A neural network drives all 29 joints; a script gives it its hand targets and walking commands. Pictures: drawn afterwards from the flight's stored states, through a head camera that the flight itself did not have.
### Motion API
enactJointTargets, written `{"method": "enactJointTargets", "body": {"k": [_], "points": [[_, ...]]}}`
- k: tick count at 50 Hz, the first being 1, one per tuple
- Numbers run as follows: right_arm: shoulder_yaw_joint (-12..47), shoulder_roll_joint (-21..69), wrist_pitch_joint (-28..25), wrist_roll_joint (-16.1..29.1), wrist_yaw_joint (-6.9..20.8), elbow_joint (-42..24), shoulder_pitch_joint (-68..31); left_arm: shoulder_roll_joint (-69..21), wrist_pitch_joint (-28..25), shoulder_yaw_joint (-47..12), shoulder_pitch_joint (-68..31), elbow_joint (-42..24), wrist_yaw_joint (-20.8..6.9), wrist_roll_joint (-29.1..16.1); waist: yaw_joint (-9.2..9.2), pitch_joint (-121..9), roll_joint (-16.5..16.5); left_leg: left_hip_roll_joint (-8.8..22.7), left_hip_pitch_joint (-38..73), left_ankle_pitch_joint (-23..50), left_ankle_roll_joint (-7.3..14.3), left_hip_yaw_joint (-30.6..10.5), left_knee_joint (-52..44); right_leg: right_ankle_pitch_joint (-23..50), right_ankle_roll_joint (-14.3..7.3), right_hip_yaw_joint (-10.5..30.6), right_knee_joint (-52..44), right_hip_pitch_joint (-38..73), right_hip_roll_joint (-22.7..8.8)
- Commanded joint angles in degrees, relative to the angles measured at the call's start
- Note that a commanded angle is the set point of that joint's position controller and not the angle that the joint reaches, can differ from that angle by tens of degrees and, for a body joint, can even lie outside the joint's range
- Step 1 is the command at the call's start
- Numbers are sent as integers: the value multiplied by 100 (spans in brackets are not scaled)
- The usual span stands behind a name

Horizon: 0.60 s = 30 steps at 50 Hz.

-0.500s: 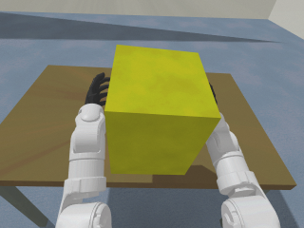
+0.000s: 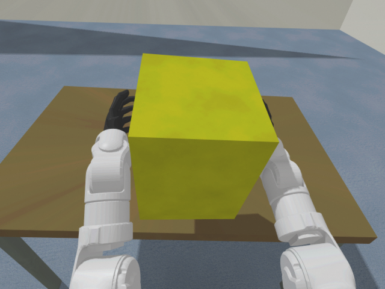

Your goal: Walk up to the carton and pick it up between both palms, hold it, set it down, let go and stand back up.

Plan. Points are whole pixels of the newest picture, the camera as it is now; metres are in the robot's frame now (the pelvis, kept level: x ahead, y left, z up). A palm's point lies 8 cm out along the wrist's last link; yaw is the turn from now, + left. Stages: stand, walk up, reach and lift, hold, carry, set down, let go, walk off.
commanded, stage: hold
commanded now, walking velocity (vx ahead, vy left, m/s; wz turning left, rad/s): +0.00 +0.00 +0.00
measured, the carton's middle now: (192, 142) +0.36 -0.01 +0.16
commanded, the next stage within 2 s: none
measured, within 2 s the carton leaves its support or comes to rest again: neither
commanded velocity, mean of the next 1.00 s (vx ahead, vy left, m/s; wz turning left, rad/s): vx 0.00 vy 0.00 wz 0.00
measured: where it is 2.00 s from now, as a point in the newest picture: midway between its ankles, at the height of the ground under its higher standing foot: outside the picture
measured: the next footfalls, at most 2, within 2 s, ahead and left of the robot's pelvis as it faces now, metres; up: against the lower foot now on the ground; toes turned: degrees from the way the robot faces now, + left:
none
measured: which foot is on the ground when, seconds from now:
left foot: down 0.00-1.00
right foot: down 0.00-1.00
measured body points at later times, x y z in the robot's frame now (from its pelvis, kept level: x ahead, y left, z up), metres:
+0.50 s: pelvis -0.01 +0.00 +0.00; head -0.05 +0.02 +0.45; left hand +0.37 +0.14 +0.20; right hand +0.38 -0.15 +0.19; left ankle -0.03 +0.12 -0.75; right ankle +0.05 -0.13 -0.75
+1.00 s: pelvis +0.00 +0.00 +0.00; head -0.05 +0.02 +0.45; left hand +0.37 +0.14 +0.20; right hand +0.38 -0.15 +0.19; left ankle -0.03 +0.12 -0.75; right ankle +0.05 -0.13 -0.75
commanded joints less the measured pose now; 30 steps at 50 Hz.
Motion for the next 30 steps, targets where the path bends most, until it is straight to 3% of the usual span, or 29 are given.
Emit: {"method": "enactJointTargets", "body": {"k": [1,30], "points": [[2356,3590,-319,411,502,-1961,-4540,-3084,-189,-2809,-3501,-303,-871,-772,-44,-2226,217,-461,-854,1962,-242,277,-326,986,42,75,341,1896,474],[2161,3683,-20,509,508,-1649,-4914,-2952,22,-2539,-3952,-167,-976,-753,20,-2195,216,-511,-1015,1647,-201,329,-421,583,55,112,326,1898,460]]}}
